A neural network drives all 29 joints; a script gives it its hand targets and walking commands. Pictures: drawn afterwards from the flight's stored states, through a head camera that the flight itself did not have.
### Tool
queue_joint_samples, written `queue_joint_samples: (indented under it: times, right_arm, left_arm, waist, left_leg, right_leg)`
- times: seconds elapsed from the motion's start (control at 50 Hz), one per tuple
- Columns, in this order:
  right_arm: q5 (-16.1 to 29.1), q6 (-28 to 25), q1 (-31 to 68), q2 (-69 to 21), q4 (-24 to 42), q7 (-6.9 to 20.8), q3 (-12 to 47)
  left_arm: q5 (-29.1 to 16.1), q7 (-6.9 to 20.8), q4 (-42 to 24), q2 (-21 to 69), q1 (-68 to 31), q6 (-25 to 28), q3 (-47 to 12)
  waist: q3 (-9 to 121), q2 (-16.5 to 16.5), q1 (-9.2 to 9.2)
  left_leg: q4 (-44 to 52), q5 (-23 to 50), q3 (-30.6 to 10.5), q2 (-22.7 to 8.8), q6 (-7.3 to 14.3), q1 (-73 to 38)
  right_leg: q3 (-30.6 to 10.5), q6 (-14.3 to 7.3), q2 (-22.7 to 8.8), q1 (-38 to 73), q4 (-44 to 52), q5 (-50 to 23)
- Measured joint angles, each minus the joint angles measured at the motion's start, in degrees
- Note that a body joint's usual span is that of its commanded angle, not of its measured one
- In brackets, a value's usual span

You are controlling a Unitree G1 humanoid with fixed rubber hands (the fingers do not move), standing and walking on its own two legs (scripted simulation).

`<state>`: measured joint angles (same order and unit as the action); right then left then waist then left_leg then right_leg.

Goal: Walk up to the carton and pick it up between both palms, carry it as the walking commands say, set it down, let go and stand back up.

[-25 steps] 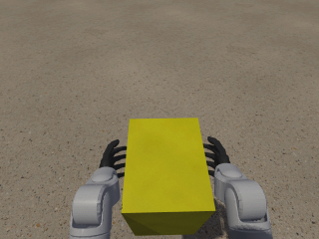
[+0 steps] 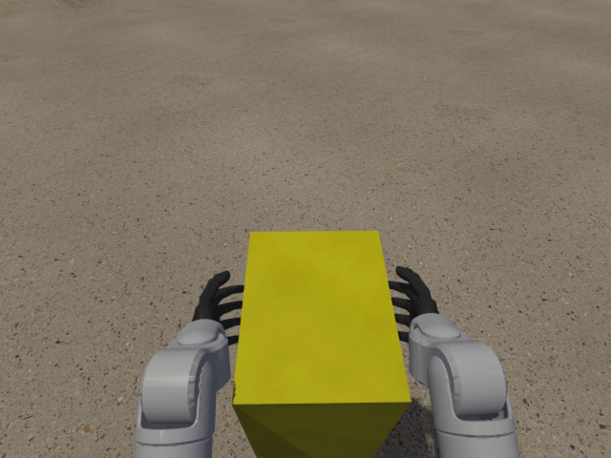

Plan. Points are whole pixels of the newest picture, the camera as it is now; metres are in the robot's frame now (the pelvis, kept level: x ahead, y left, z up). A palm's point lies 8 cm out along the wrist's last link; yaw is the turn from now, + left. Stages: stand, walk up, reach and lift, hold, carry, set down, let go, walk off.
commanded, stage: carry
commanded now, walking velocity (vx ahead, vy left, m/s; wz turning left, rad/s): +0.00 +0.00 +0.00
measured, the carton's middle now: (314, 351) +0.28 +0.00 +0.03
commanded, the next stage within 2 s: hold in 0.62 s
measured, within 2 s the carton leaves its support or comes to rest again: neither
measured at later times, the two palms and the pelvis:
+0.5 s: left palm (205, 340) +0.27 +0.14 +0.08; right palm (410, 332) +0.27 -0.11 +0.08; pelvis -0.02 +0.01 +0.00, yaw +0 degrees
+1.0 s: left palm (227, 370) +0.24 +0.11 +0.06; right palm (433, 350) +0.26 -0.14 +0.06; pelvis -0.04 -0.03 +0.00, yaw +12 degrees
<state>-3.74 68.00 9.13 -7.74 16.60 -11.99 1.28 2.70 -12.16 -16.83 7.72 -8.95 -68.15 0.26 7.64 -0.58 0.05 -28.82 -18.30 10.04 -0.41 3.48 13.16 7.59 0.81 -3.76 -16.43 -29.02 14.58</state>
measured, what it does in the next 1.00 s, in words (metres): shifts its weight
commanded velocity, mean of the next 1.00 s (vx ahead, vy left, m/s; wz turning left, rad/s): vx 0.00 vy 0.00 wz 0.00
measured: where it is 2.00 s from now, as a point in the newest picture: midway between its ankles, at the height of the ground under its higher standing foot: outside the picture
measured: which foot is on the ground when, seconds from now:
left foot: down 0.00-1.00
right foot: down 0.00-1.00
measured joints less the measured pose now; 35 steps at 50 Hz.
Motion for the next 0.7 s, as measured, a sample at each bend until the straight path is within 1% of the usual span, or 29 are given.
queue_joint_samples:
  times: [0.12,0.22,0.4,0.6,0.62,0.64,0.68,0.7]
  right_arm:
    - [-0.1,-0.2,0.8,-0.1,-0.7,0.1,-0.4]
    - [-0.4,-1.5,1.9,-0.3,-3.4,0.3,-1.3]
    - [-1.6,-6.7,4.6,-0.8,-10.8,1.5,-3.5]
    - [-2.8,-11.7,5.2,-0.9,-15.2,2.5,-4.1]
    - [-3.1,-12.2,5.3,-0.9,-16.0,2.7,-4.3]
    - [-4.6,-14.2,5.9,-1.0,-19.0,4.0,-5.1]
    - [-6.7,-19.3,5.8,-1.0,-25.1,5.6,-6.9]
    - [-6.9,-21.4,4.4,-0.7,-26.0,5.9,-6.9]
  left_arm:
    - [0.2,0.2,0.8,0.1,-0.8,0.2,0.4]
    - [0.7,0.5,3.4,0.3,-1.9,1.4,1.1]
    - [2.1,1.5,10.7,0.7,-4.4,6.6,2.9]
    - [3.3,2.4,14.8,0.8,-4.9,11.5,3.4]
    - [3.6,2.5,15.6,0.8,-5.0,12.0,3.5]
    - [4.9,3.5,18.7,1.0,-5.8,14.0,3.9]
    - [7.1,4.3,26.2,1.3,-6.9,18.9,3.7]
    - [7.6,4.4,28.1,1.2,-6.5,20.9,2.8]
  waist:
    - [-0.6,0.0,0.05]
    - [-0.9,0.1,0.08]
    - [-1.4,0.4,0.13]
    - [-1.8,0.6,0.06]
    - [-1.8,0.6,0.05]
    - [-3.4,0.5,0.18]
    - [-6.9,0.3,-0.43]
    - [-8.1,0.2,-0.95]
  left_leg:
    - [0.1,0.7,0.1,0.2,0.3,0.5]
    - [0.0,1.0,0.2,0.4,0.6,0.9]
    - [-0.1,1.5,0.3,0.7,0.9,1.6]
    - [-0.8,1.3,0.5,0.6,1.0,2.3]
    - [-0.8,1.3,0.5,0.6,1.0,2.3]
    - [-0.3,1.4,0.5,0.6,1.0,0.6]
    - [1.5,2.4,-0.8,0.8,1.0,-2.8]
    - [2.3,3.0,-1.9,1.2,0.9,-3.7]
  right_leg:
    - [-0.1,0.1,-0.2,-0.5,0.2,-0.8]
    - [-0.1,0.2,-0.4,-0.8,0.3,-1.3]
    - [-0.3,0.4,-0.7,-1.6,0.0,-1.7]
    - [-0.4,0.5,-0.7,-2.2,-0.4,-1.8]
    - [-0.5,0.5,-0.7,-2.2,-0.5,-1.8]
    - [-1.2,0.1,-0.1,-0.5,0.3,-2.1]
    - [-4.3,-0.8,1.7,3.5,2.6,-3.1]
    - [-6.1,-0.9,2.4,5.0,3.6,-2.8]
